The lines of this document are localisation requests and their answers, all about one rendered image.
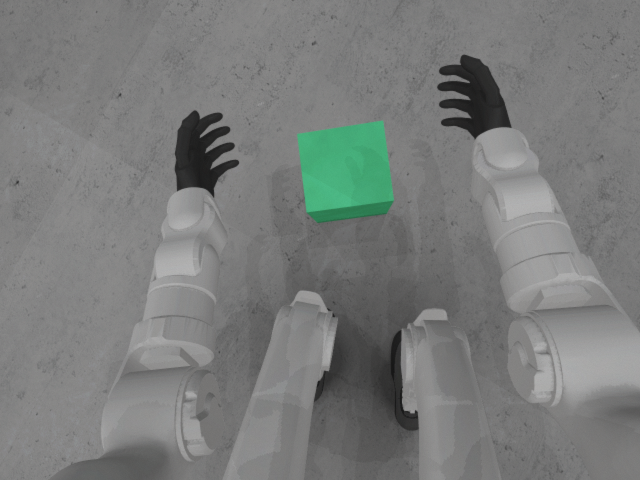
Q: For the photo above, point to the robot right thigh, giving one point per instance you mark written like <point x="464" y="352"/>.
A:
<point x="454" y="437"/>

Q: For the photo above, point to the robot right shin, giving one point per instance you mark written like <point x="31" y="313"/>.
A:
<point x="409" y="401"/>

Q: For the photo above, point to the robot right upper arm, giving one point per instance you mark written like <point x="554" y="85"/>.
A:
<point x="583" y="365"/>

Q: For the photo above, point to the left robot hand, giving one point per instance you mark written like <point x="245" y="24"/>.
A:
<point x="193" y="165"/>

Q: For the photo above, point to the right robot forearm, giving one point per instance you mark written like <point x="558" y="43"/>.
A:
<point x="541" y="264"/>

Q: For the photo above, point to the left robot forearm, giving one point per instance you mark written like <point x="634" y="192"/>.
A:
<point x="176" y="329"/>

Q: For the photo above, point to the right robot hand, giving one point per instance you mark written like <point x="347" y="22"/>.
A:
<point x="486" y="106"/>

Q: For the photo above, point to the robot left upper arm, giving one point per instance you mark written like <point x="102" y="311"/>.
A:
<point x="157" y="425"/>

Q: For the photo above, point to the carton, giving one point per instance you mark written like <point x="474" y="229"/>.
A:
<point x="346" y="172"/>

